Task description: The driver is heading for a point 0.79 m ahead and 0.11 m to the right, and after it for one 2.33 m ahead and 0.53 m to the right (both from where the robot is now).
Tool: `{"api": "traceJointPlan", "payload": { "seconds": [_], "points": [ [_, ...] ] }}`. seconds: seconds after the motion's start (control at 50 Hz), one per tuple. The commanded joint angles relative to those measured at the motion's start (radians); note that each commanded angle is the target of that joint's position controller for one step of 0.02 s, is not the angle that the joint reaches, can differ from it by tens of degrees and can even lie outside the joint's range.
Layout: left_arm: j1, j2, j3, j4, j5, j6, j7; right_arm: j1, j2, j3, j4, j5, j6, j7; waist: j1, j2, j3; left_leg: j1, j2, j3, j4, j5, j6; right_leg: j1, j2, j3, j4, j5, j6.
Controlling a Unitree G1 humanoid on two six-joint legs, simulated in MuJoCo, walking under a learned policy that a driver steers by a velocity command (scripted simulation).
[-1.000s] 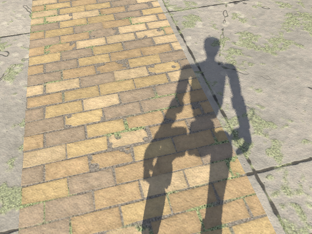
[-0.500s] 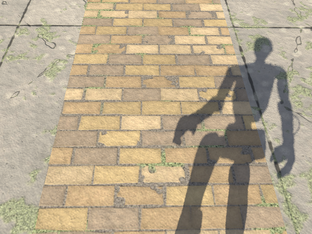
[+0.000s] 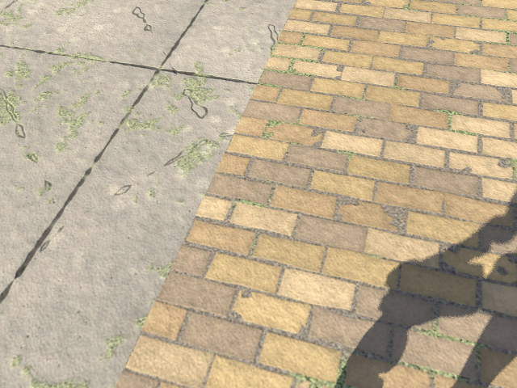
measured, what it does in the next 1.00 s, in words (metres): walks ahead: left foot, then right foot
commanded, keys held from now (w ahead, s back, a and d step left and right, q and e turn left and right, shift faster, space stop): w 0.44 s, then w+e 0.56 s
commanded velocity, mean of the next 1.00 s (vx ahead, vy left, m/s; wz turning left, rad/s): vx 0.50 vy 0.00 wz -0.15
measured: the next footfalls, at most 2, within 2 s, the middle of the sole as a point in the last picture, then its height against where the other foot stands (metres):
left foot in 0.26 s outside the picture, level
right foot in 0.82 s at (311, 357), level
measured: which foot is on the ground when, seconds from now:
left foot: up 0.00-0.24, down 0.26-0.80, up 0.82-1.00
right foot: down 0.00-0.26, up 0.28-0.80, down 0.82-1.00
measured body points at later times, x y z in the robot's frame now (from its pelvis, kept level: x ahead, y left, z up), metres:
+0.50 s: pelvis +0.25 +0.05 +0.00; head +0.27 +0.07 +0.45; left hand +0.32 +0.32 -0.14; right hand +0.29 -0.21 -0.12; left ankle +0.24 +0.12 -0.75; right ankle +0.29 -0.10 -0.67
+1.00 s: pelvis +0.52 -0.01 -0.01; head +0.54 -0.02 +0.44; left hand +0.64 +0.25 -0.14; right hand +0.56 -0.28 -0.14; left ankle +0.52 +0.15 -0.66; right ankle +0.53 -0.05 -0.75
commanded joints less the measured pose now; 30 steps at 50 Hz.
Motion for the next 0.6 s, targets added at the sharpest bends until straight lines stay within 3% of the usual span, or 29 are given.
{"api": "traceJointPlan", "payload": {
  "seconds": [0.02, 0.1, 0.18, 0.22, 0.24, 0.26, 0.28, 0.3, 0.32, 0.34, 0.36, 0.4, 0.48, 0.6],
  "points": [
    [0.023, 0.107, 0.022, -0.024, -0.007, -0.022, -0.004, -0.019, -0.022, 0.006, -0.064, -0.003, -0.003, 0.012, -0.019, -0.139, 0.003, -0.116, 0.04, -0.005, -0.092, 0.091, -0.022, 0.067, -0.254, 0.195, -0.204, 0.222, -0.141],
    [0.067, 0.115, 0.024, 0.011, -0.013, -0.013, -0.007, -0.174, 0.015, 0.036, -0.108, 0.002, -0.014, 0.024, 0.011, -0.144, 0.021, -0.019, 0.061, 0.105, -0.349, 0.21, -0.034, 0.042, -0.212, 0.1, -0.211, 0.275, -0.121],
    [0.138, 0.148, 0.032, 0.052, -0.008, 0.001, -0.004, -0.238, -0.008, 0.039, -0.13, 0.006, -0.021, 0.013, 0.028, -0.15, 0.031, 0.04, 0.047, 0.143, -0.465, 0.157, 0.0, 0.126, -0.261, 0.113, -0.16, 0.363, -0.114],
    [0.139, 0.159, 0.034, 0.067, -0.008, 0.012, 0.0, -0.191, -0.02, 0.033, -0.117, 0.0, -0.028, 0.003, -0.002, -0.149, 0.011, 0.131, 0.014, 0.159, -0.524, 0.098, 0.031, 0.165, -0.269, 0.102, -0.065, 0.519, -0.102],
    [0.136, 0.157, 0.032, 0.074, -0.013, 0.018, 0.001, -0.089, -0.028, 0.025, -0.08, -0.007, -0.037, -0.004, -0.052, -0.121, -0.037, 0.268, -0.013, 0.17, -0.597, 0.119, 0.051, 0.158, -0.241, 0.067, 0.07, 0.62, -0.086],
    [0.142, 0.133, 0.023, 0.071, -0.016, 0.02, 0.003, 0.067, -0.066, 0.008, -0.024, -0.02, -0.048, -0.014, -0.108, -0.081, -0.134, 0.491, 0.011, 0.131, -0.611, 0.117, 0.081, 0.069, -0.196, 0.03, 0.257, 0.567, -0.065],
    [0.136, 0.068, 0.002, 0.018, -0.028, 0.017, -0.001, 0.229, -0.158, -0.016, -0.003, -0.041, -0.053, -0.029, -0.163, 0.066, -0.271, 0.763, 0.28, -0.188, -0.648, -0.009, 0.154, -0.178, -0.125, -0.026, 0.578, 0.219, -0.027],
    [0.198, 0.045, 0.004, 0.007, -0.026, 0.02, 0.001, 0.25, -0.224, -0.034, 0.009, -0.012, -0.041, -0.034, -0.127, 0.215, -0.317, 0.849, 0.456, -0.565, -0.776, 0.003, 0.248, -0.428, 0.018, 0.009, 0.823, -0.36, -0.012],
    [0.114, 0.13, 0.029, 0.013, -0.004, 0.031, 0.007, 0.184, -0.165, -0.024, 0.008, 0.021, -0.034, -0.033, -0.113, 0.065, -0.188, 0.752, 0.399, -0.475, -0.777, -0.014, 0.231, -0.507, -0.045, 0.106, 0.881, -0.304, -0.025],
    [0.069, 0.109, 0.026, 0.0, -0.008, 0.026, -0.001, 0.105, -0.105, -0.007, -0.001, 0.024, -0.038, -0.03, -0.078, 0.041, -0.081, 0.625, 0.35, -0.345, -0.801, 0.049, 0.206, -0.509, -0.079, 0.112, 0.853, -0.216, -0.03],
    [0.058, 0.088, 0.022, 0.006, -0.011, 0.025, -0.005, 0.055, -0.06, 0.004, -0.004, 0.021, -0.044, -0.026, -0.046, 0.022, -0.04, 0.532, 0.297, -0.251, -0.839, 0.115, 0.172, -0.463, -0.107, 0.11, 0.796, -0.16, -0.027],
    [0.088, 0.066, 0.02, 0.029, 0.009, 0.048, -0.015, 0.028, -0.023, 0.014, 0.009, 0.025, -0.057, -0.029, 0.0, 0.04, -0.014, 0.428, 0.232, -0.137, -0.886, 0.209, 0.138, -0.378, -0.126, 0.099, 0.74, -0.114, -0.004],
    [0.009, 0.048, 0.021, 0.011, 0.01, 0.069, -0.031, 0.097, -0.051, 0.004, 0.055, 0.03, -0.081, -0.033, 0.005, 0.013, 0.011, 0.43, 0.223, -0.042, -0.946, 0.301, 0.155, -0.442, -0.129, 0.091, 0.694, -0.01, 0.024],
    [-0.182, 0.031, 0.012, -0.047, 0.003, 0.067, -0.036, 0.158, -0.036, 0.011, 0.096, 0.023, -0.088, -0.039, -0.034, 0.005, 0.066, 0.475, 0.209, 0.111, -0.967, 0.381, 0.116, -0.501, -0.096, 0.092, 0.468, 0.184, 0.022]
  ]
}}
Velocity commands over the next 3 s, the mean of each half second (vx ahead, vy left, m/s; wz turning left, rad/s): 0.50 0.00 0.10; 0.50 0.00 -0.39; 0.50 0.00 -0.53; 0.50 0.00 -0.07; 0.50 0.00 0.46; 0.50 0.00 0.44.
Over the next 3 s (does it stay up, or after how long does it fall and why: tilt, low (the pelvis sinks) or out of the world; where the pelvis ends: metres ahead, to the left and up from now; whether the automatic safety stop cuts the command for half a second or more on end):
stays up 1.51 -0.38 -0.02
